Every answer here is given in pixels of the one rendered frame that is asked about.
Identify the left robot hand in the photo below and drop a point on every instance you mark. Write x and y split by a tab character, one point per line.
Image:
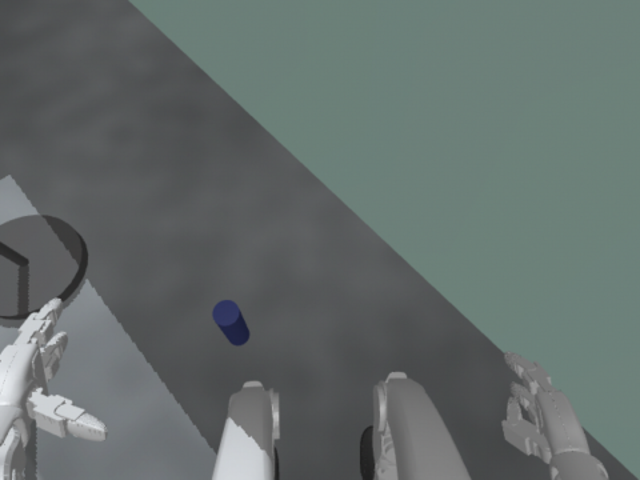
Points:
25	368

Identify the right robot arm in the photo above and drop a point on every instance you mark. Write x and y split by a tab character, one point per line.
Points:
575	465

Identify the right robot hand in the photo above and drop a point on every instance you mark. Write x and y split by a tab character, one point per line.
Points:
556	428

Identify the left robot arm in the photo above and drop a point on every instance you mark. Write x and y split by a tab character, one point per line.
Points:
14	435

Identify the floor lamp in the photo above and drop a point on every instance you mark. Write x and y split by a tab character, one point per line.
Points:
41	258

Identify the can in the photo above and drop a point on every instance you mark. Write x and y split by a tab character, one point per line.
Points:
228	317

